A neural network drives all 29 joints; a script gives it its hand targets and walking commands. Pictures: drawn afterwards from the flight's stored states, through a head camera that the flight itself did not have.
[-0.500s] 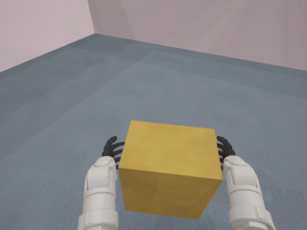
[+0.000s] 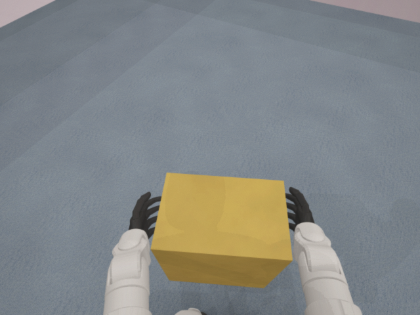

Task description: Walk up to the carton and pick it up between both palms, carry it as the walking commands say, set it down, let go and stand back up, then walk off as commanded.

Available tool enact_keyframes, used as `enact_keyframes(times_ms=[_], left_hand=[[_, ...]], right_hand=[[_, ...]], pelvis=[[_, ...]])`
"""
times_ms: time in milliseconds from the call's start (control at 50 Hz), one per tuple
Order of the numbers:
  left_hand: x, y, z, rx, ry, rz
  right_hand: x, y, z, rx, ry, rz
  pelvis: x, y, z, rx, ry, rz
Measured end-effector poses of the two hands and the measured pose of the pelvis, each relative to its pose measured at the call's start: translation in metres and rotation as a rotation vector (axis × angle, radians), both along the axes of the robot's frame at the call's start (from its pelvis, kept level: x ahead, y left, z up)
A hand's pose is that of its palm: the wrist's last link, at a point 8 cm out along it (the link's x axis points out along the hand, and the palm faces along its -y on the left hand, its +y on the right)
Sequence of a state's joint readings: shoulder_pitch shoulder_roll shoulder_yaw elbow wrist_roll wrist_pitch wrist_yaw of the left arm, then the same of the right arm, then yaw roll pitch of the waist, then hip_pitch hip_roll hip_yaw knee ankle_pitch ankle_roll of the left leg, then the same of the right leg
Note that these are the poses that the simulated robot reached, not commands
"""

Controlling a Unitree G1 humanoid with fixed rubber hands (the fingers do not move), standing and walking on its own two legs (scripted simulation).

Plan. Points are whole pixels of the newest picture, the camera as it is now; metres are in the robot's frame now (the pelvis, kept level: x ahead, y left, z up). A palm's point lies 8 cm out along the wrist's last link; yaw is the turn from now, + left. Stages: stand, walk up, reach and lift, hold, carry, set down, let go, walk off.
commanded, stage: set down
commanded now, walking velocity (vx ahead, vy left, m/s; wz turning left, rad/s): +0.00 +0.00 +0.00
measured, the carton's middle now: (220, 236) +0.30 +0.04 -0.10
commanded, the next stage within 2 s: none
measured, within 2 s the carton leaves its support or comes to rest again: neither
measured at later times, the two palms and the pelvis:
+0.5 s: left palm (151, 232) +0.30 +0.21 -0.12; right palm (289, 229) +0.33 -0.12 -0.12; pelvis -0.04 +0.02 -0.06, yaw +0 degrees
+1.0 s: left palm (159, 235) +0.32 +0.21 -0.21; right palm (281, 231) +0.36 -0.12 -0.21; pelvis -0.05 +0.01 -0.14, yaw -1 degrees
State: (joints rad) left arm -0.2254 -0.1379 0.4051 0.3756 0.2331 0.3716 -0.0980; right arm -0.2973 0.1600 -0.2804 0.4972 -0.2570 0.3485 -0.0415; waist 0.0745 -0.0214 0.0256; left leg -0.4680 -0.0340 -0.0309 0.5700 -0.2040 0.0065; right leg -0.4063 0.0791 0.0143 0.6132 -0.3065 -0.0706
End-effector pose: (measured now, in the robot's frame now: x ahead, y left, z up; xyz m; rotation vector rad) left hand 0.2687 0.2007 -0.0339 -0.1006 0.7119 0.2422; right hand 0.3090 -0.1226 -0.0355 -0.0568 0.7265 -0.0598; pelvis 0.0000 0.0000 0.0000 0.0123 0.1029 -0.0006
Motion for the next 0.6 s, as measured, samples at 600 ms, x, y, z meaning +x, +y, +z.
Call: enact_keyframes(times_ms=[600], left_hand=[[0.033,0.006,-0.107,0.013,-0.03,-0.028]], right_hand=[[0.029,0.006,-0.104,0.021,-0.031,-0.026]], pelvis=[[-0.044,0.017,-0.076,-0.012,0.323,0.002]])
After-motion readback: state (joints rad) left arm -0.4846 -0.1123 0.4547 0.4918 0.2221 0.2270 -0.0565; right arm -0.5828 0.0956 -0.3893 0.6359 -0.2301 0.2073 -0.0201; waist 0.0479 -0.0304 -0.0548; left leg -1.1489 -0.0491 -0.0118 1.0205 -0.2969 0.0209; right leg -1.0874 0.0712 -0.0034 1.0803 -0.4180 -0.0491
